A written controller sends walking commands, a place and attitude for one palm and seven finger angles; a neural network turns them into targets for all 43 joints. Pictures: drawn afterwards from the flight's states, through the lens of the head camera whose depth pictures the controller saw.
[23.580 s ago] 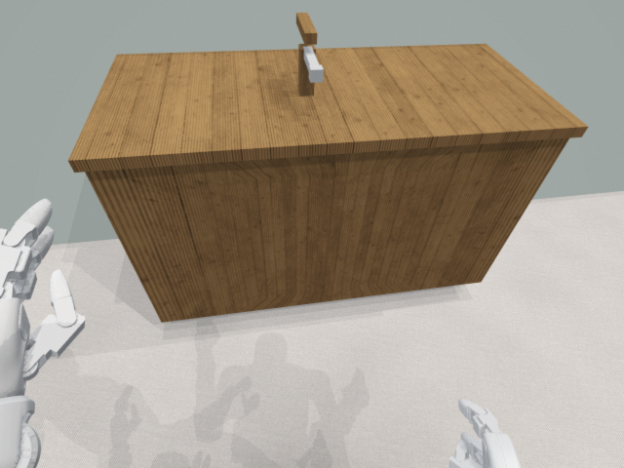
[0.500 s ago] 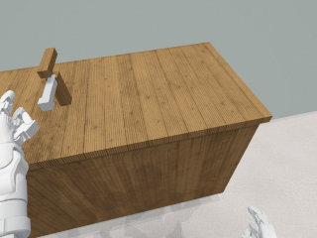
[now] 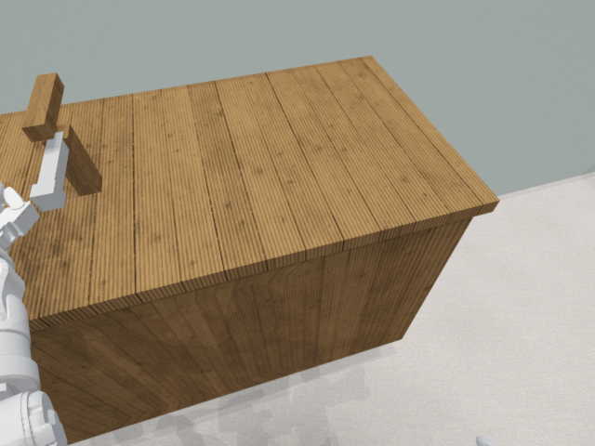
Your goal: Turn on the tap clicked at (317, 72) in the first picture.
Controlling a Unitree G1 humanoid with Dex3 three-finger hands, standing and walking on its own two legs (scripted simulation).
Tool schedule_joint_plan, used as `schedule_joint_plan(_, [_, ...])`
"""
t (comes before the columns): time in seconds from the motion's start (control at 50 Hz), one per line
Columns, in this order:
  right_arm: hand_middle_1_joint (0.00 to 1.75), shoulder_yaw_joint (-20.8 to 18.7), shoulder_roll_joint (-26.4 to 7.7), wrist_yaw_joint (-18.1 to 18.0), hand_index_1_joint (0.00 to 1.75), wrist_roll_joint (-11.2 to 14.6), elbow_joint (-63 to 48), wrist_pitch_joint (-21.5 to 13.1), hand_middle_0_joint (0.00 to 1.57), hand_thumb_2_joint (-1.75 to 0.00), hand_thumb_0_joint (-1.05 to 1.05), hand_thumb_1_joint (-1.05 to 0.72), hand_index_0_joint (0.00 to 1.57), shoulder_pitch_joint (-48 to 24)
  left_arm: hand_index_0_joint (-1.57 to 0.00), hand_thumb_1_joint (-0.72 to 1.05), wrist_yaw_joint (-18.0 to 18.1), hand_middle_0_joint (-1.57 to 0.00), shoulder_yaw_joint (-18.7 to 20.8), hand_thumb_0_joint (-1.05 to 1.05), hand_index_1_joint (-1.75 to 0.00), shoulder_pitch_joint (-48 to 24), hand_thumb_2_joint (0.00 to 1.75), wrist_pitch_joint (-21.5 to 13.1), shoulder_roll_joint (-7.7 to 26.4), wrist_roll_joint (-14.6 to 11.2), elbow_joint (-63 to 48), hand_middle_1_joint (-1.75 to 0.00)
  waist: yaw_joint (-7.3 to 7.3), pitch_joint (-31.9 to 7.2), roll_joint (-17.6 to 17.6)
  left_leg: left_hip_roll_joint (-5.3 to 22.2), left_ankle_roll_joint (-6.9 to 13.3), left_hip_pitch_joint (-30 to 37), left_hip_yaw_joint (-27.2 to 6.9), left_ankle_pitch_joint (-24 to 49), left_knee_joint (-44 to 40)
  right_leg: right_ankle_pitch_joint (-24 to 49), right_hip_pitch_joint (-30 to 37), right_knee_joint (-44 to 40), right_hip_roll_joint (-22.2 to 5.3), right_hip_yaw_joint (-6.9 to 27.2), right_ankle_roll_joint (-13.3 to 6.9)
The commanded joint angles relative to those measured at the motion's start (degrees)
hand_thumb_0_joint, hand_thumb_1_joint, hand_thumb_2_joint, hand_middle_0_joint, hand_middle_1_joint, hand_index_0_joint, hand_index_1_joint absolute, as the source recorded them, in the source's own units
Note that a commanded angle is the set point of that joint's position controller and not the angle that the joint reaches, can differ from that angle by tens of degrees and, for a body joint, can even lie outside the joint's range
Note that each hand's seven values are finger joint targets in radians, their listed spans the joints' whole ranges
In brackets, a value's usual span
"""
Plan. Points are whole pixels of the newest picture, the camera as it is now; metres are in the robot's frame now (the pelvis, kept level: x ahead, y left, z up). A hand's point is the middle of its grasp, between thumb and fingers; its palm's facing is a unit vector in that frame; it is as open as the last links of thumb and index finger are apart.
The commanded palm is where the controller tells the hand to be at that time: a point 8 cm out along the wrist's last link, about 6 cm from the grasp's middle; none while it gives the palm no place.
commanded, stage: reach beside the lever's end, fingers flat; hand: left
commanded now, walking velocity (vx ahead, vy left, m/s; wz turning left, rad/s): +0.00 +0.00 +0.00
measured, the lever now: (48, 196) +0.40 +0.34 +0.13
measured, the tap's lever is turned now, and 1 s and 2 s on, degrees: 0 4 26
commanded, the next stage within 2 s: push the lever round in 0.32 s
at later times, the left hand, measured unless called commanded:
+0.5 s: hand (28, 217) +0.36 +0.35 +0.13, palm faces +0.53 -0.85 -0.07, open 7.8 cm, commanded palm +0.32 +0.37 +0.13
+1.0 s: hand (51, 215) +0.37 +0.32 +0.13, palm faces +0.54 -0.84 -0.07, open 7.6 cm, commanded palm +0.33 +0.35 +0.13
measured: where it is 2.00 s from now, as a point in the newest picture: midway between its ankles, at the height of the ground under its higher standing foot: outside the picture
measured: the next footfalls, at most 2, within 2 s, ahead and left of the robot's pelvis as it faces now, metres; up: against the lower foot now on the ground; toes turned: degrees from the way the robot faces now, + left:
none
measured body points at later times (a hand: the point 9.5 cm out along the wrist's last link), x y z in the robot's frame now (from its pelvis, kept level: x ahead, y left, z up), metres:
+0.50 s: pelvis +0.01 +0.02 +0.00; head +0.03 +0.01 +0.45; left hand +0.33 +0.39 +0.14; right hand +0.14 -0.24 -0.10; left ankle -0.01 +0.10 -0.73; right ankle +0.02 -0.06 -0.73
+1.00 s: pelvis +0.01 +0.00 +0.00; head +0.03 -0.01 +0.45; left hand +0.33 +0.36 +0.14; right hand +0.13 -0.25 -0.11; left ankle -0.01 +0.10 -0.73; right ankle +0.02 -0.06 -0.73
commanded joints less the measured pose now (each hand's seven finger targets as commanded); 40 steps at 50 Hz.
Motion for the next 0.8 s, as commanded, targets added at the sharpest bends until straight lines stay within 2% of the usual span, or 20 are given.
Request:
schedule_joint_plan(0.0, [0.3, -3.1, -8.43, -0.13, 0.3, 0.14, -6.96, -1.61, 0.2, -0.9, 0.0, -0.9, 0.2, 0.43, -0.15, 0.9, -1.69, -0.15, 1.75, 0.0, -0.15, -14.81, 0.9, -5.51, 18.1, -1.03, -11.78, -0.15, 1.2, -15.87, 3.95, 2.04, 0.16, 2.25, -2.23, 14.23, -4.61, 12.39, 13.1, -3.41, -3.45, 4.94, 3.12])
schedule_joint_plan(0.02, [0.3, -3.12, -8.42, -0.13, 0.3, 0.2, -7.18, -1.52, 0.2, -0.9, 0.0, -0.9, 0.2, 0.37, -0.15, 0.9, -1.8, -0.15, 1.0, 0.0, -0.15, -15.68, 0.9, -5.62, 17.34, -1.43, -13.3, -0.15, 0.87, -16.71, 3.98, 2.02, 0.02, 2.94, -2.19, 15.12, -4.6, 13.27, 13.29, -3.28, -3.42, 4.95, 3.25])
schedule_joint_plan(0.06, [0.3, -3.27, -8.3, -0.03, 0.3, 0.24, -7.82, -1.26, 0.2, -0.9, 0.0, -0.9, 0.2, 0.16, -0.15, 0.9, -1.39, -0.15, 1.43, 0.0, -0.15, -13.4, 0.9, -5.27, 16.69, -1.96, -15.07, -0.15, 1.71, -16.65, 3.68, 2.09, -0.32, 3.58, -2.49, 16.23, -5.21, 13.24, 13.42, -3.39, -3.23, 4.46, 3.1])
schedule_joint_plan(0.12, [0.3, -3.37, -8.05, 0.1, 0.3, 0.13, -8.03, -1.01, 0.2, -0.9, 0.0, -0.9, 0.2, -0.34, -0.15, 0.9, -0.03, -0.15, 0.67, 0.0, -0.15, -12.53, 0.9, -4.66, 15.05, -1.53, -17.59, -0.15, 1.76, -15.13, 4.41, 2.42, -0.79, 4.9, -2.93, 17.5, -5.72, 12.5, 12.05, -3.71, -3.09, 4.03, 2.94])
schedule_joint_plan(0.16, [0.3, -3.38, -8.16, -0.04, 0.3, 0.06, -8.05, -0.89, 0.2, -0.9, 0.0, -0.9, 0.2, -0.77, -0.15, 0.9, 0.74, -0.15, 1.15, 0.0, -0.15, -12.61, 0.9, -4.53, 15.29, -1.69, -19.28, -0.15, 1.46, -14.84, 2.54, 2.47, -0.81, 4.77, -2.93, 16.55, -5.98, 11.9, 12.18, -3.96, -2.97, 3.97, 3.05])
schedule_joint_plan(0.22, [0.3, -3.44, -7.85, -0.17, 0.3, -0.33, -8.08, -0.78, 0.2, -0.9, 0.0, -0.9, 0.2, -1.21, -0.15, 0.9, 1.94, -0.15, 3.38, 0.0, -0.15, -11.7, 0.9, -4.82, 16.79, -1.36, -21.9, -0.15, 2.14, -16.13, 3.47, 2.41, -1.05, 5.44, -2.8, 18.1, -6.02, 12.93, 13.6, -3.75, -3.05, 4.24, 2.97])
schedule_joint_plan(0.28, [0.3, -3.06, -7.27, -0.27, 0.3, -0.44, -8.24, -0.79, 0.2, -0.9, 0.0, -0.9, 0.2, -2.26, -0.15, 0.9, 1.82, -0.15, 1.82, 0.0, -0.15, -12.08, 0.9, -4.81, 15.35, -0.96, -23.32, -0.15, 1.79, -14.34, 5.35, 2.53, -1.55, 6.13, -2.84, 18.08, -6.26, 12.08, 12.34, -3.85, -2.97, 3.95, 2.76])
schedule_joint_plan(0.32, [0.3, -3.11, -7.09, -0.39, 0.3, -0.51, -8.33, -0.87, 0.2, -0.9, 0.0, -0.9, 0.2, -2.52, -0.15, 0.9, 1.75, -0.15, 1.24, 0.0, -0.15, -12.12, 0.9, -4.94, 14.73, -0.77, -25.81, -0.15, 1.96, -15.89, 6.95, 2.71, -2.02, 8.18, -3.08, 21.05, -6.06, 13.05, 12.58, -3.62, -2.99, 3.86, 2.6])
schedule_joint_plan(0.42, [0.3, -2.69, -7.11, -1.0, 0.3, 0.14, -8.14, -0.92, 0.2, -0.9, 0.0, -0.9, 0.2, -3.34, -0.15, 0.9, 0.87, -0.15, -2.32, 0.0, -0.15, -13.02, 0.9, -2.28, 10.58, -1.65, -22.19, -0.15, 0.69, -11.91, 2.51, 2.78, -1.91, 6.96, -3.47, 16.09, -6.91, 10.15, 10.23, -4.61, -3.02, 3.23, 2.82])
schedule_joint_plan(0.48, [0.3, -2.8, -6.91, -1.02, 0.3, 0.05, -8.68, -1.13, 0.2, -0.9, 0.0, -0.9, 0.2, -3.92, -0.15, 0.9, 1.13, -0.15, -3.51, 0.0, -0.15, -13.22, 0.9, -1.65, 9.39, -1.67, -25.01, -0.15, 1.47, -14.18, 4.34, 2.7, -2.59, 9.01, -3.82, 17.77, -6.87, 10.54, 10.61, -4.62, -3.08, 3.25, 2.54])
schedule_joint_plan(0.5, [0.3, -2.73, -6.87, -0.99, 0.3, 0.12, -8.5, -1.08, 0.2, -0.9, 0.0, -0.9, 0.2, -4.06, -0.15, 0.9, 1.52, -0.15, -4.01, 0.0, -0.15, -14.4, 0.9, -1.75, 9.11, -1.38, -26.17, -0.15, 1.15, -14.35, 4.91, 2.85, -2.68, 9.93, -3.89, 19.46, -6.54, 11.36, 10.47, -4.57, -3.16, 3.26, 2.5])
schedule_joint_plan(0.56, [0.3, -2.69, -6.9, -0.86, 0.3, -0.02, -8.25, -0.78, 0.2, -0.9, 0.0, -0.9, 0.2, -3.99, -0.15, 0.9, 2.32, -0.15, -2.9, 0.0, -0.15, -12.97, 0.9, -1.14, 9.6, -1.56, -24.28, -0.15, 1.51, -13.7, 1.35, 2.7, -2.7, 8.11, -3.67, 18.83, -6.61, 12.21, 11.55, -4.52, -3.1, 3.18, 2.65])
schedule_joint_plan(0.6, [0.3, -2.59, -6.83, -0.87, 0.3, 0.13, -8.34, -0.48, 0.2, -0.9, 0.0, -0.9, 0.2, -4.64, -0.15, 0.9, 2.97, -0.15, -2.04, 0.0, -0.15, -13.59, 0.9, -1.21, 10.62, -1.11, -25.2, -0.15, 1.86, -13.66, 3.1, 2.54, -2.48, 7.96, -3.34, 18.97, -6.5, 12.7, 12.21, -4.51, -3.32, 3.43, 2.54])
schedule_joint_plan(0.62, [0.3, -2.58, -6.53, -0.76, 0.3, 0.08, -8.6, -0.43, 0.2, -0.9, 0.0, -0.9, 0.2, -4.7, -0.15, 0.9, 3.04, -0.15, -3.17, 0.0, -0.15, -12.68, 0.9, -0.89, 9.15, -0.97, -24.81, -0.15, 2.1, -13.87, 3.5, 2.38, -2.47, 7.73, -3.1, 18.85, -6.63, 12.82, 12.59, -4.48, -3.39, 3.58, 2.58])
schedule_joint_plan(0.64, [0.3, -2.55, -6.75, -0.78, 0.3, 0.08, -8.51, -0.33, 0.2, -0.9, 0.0, -0.9, 0.2, -4.65, -0.15, 0.9, 3.34, -0.15, -2.49, 0.0, -0.15, -13.94, 0.9, -0.89, 10.5, -0.81, -24.91, -0.15, 1.72, -13.9, 2.67, 2.49, -2.44, 7.49, -3.32, 17.9, -6.71, 12.05, 12.32, -4.51, -3.3, 3.42, 2.62])
schedule_joint_plan(0.66, [0.3, -2.54, -6.56, -0.78, 0.3, -0.02, -8.73, -0.27, 0.2, -0.9, 0.0, -0.9, 0.2, -4.94, -0.15, 0.9, 3.63, -0.15, -3.05, 0.0, -0.15, -14.24, 0.9, -1.0, 9.8, -0.68, -25.31, -0.15, 1.79, -13.91, 2.79, 2.42, -2.43, 7.52, -3.28, 17.72, -6.8, 11.81, 12.41, -4.54, -3.27, 3.49, 2.6])
schedule_joint_plan(0.7, [0.3, -2.51, -6.4, -0.78, 0.3, -0.07, -8.54, -0.3, 0.2, -0.9, 0.0, -0.9, 0.2, -5.18, -0.15, 0.9, 4.04, -0.15, -4.55, 0.0, -0.15, -16.82, 0.9, -1.65, 8.87, -0.07, -27.8, -0.15, 1.25, -14.65, 5.82, 2.55, -2.5, 9.09, -3.16, 18.54, -6.35, 11.97, 11.73, -4.42, -3.4, 3.62, 2.47])
schedule_joint_plan(0.74, [0.3, -2.67, -6.4, -0.73, 0.3, -0.15, -8.5, -0.33, 0.2, -0.9, 0.0, -0.9, 0.2, -4.97, -0.15, 0.9, 4.3, -0.15, -4.4, 0.0, -0.15, -14.04, 0.9, -1.67, 8.21, -0.34, -26.51, -0.15, 1.75, -14.53, 3.44, 2.55, -2.47, 8.67, -3.18, 18.68, -6.51, 12.32, 12.51, -4.55, -3.17, 3.54, 2.43])
schedule_joint_plan(0.76, [0.3, -2.63, -6.44, -0.72, 0.3, -0.15, -8.6, -0.35, 0.2, -0.9, 0.0, -0.9, 0.2, -5.23, -0.15, 0.9, 4.13, -0.15, -5.68, 0.0, -0.15, -14.7, 0.9, -1.81, 6.91, -0.69, -27.42, -0.15, 1.28, -15.08, 3.41, 2.36, -2.18, 8.76, -2.8, 18.01, -6.32, 12.66, 12.65, -4.69, -3.28, 3.8, 2.63])
schedule_joint_plan(0.78, [0.3, -2.71, -6.52, -0.8, 0.3, -0.11, -8.27, -0.31, 0.2, -0.9, 0.0, -0.9, 0.2, -5.04, -0.15, 0.9, 4.15, -0.15, -4.57, 0.0, -0.15, -15.08, 0.9, -1.96, 8.25, -0.76, -27.14, -0.15, 1.38, -15.47, 2.67, 2.39, -2.14, 8.51, -2.87, 17.87, -6.38, 12.89, 13.23, -4.68, -3.22, 3.85, 2.56])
